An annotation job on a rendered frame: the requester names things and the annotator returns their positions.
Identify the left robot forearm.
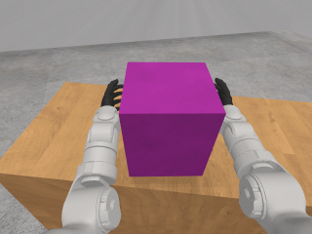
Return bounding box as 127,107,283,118
61,105,121,225

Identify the right robot forearm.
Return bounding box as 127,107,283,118
219,104,306,210

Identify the carton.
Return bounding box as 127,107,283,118
118,61,226,177

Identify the robot right upper arm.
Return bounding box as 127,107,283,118
239,172,312,234

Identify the robot right hand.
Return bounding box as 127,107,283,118
214,78,233,106

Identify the pedestal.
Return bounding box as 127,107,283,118
0,82,312,234

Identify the robot left hand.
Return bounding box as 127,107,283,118
100,79,124,111

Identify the robot left upper arm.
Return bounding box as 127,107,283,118
41,185,121,234

